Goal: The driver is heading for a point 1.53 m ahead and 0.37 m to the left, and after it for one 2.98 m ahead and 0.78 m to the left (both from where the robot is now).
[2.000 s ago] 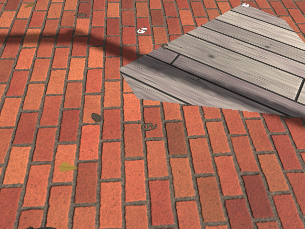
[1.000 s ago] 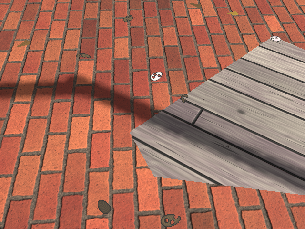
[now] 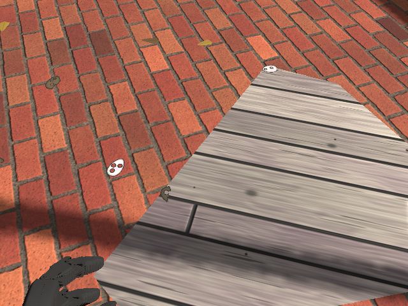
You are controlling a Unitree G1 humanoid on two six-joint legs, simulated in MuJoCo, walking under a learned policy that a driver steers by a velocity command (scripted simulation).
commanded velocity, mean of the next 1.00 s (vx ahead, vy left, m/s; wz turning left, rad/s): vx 0.49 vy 0.00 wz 0.41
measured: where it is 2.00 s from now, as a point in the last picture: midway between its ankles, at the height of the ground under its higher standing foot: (123, 228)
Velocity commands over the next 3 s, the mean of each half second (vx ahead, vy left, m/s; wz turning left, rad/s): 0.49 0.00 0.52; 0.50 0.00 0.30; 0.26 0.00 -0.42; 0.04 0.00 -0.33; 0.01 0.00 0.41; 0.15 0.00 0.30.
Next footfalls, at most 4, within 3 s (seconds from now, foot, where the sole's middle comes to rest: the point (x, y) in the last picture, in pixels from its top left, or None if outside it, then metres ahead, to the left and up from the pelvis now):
0.42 left None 0.36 0.19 -0.77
0.94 right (157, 243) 0.69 0.11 -0.77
1.38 left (86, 212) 0.84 0.36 -0.77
1.80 right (158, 215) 0.81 0.10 -0.77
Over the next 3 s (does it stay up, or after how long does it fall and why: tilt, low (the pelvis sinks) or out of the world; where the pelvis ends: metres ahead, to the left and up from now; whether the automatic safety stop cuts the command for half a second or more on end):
stays up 0.84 0.23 0.01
